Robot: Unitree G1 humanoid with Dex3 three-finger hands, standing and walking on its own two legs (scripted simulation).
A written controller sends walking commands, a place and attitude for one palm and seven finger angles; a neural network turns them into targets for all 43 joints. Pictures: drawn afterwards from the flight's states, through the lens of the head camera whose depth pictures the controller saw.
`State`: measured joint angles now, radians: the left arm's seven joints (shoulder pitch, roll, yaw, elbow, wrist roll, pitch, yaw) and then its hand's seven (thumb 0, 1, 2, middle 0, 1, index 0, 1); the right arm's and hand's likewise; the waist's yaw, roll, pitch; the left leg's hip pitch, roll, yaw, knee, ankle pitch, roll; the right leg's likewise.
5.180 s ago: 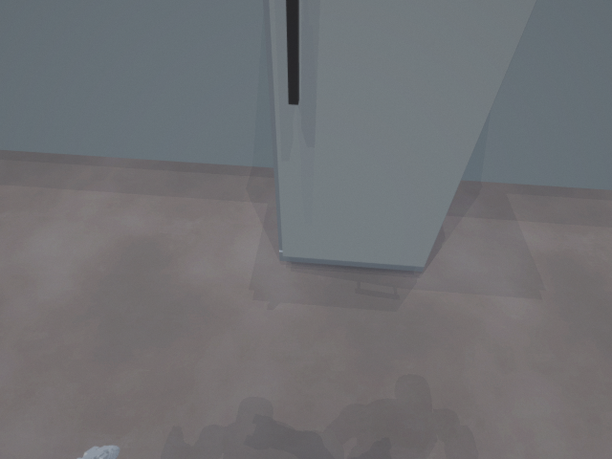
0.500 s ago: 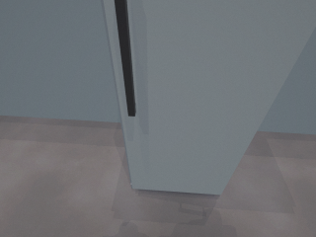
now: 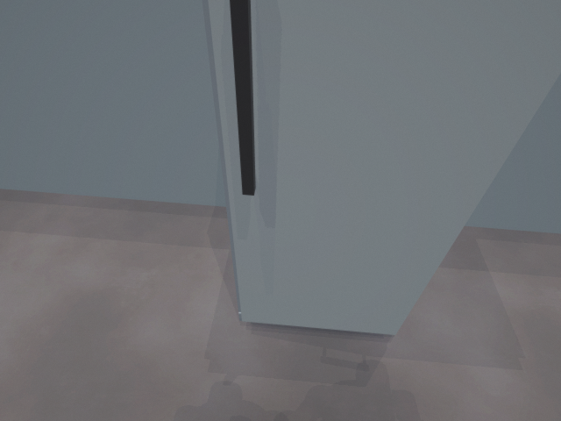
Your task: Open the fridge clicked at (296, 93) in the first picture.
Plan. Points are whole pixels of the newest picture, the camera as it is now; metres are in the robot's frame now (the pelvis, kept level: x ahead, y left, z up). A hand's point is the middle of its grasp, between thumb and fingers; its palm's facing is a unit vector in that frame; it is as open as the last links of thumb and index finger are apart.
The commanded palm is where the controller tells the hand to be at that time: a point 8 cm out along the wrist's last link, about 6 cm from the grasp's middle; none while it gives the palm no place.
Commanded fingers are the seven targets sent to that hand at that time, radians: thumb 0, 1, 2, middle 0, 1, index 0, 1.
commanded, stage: look again from close up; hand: left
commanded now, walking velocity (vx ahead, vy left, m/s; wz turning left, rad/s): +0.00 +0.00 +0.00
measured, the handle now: (246, 74) +0.56 +0.10 +0.24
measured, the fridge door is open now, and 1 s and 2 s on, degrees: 0 0 0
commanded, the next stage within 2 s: none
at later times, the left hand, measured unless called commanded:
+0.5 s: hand out of the picture +0.02 +0.19 -0.18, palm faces -0.01 -0.97 -0.22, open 7.4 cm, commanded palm none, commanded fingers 0.00 0.90 0.90 -0.20 -0.30 -0.20 -0.30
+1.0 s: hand out of the picture -0.02 +0.16 -0.18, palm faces +0.01 -0.98 -0.17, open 7.4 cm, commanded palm none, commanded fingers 0.00 0.90 0.90 -0.20 -0.30 -0.20 -0.30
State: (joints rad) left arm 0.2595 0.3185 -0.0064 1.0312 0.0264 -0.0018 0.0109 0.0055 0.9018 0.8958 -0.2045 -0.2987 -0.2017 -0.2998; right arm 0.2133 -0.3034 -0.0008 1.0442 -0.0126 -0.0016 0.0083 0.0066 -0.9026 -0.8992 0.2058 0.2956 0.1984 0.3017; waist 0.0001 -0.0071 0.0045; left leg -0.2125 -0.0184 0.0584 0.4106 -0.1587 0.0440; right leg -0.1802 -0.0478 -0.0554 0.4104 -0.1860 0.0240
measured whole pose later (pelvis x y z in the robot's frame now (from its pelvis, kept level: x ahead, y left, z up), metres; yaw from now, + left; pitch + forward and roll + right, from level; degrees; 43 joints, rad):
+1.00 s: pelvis +0.00 +0.00 +0.00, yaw +0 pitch -2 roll +0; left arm 0.36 0.14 -0.01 1.09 0.02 -0.01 0.04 0.00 0.90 0.90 -0.20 -0.30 -0.20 -0.30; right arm 0.30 -0.14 0.00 1.12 0.00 0.01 -0.01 0.00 -0.91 -0.90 0.20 0.30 0.20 0.30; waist 0.00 -0.01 0.02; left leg -0.21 -0.02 0.06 0.41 -0.17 0.04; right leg -0.18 -0.05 -0.05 0.41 -0.19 0.03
